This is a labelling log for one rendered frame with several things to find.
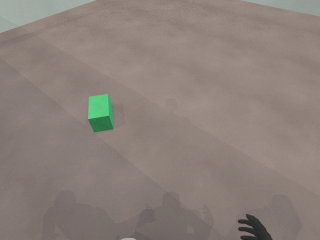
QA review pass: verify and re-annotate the carton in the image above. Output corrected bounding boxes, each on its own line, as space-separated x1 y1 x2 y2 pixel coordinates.
88 94 114 133

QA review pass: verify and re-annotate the right robot hand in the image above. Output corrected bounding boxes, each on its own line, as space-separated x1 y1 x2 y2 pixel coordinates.
238 214 273 240

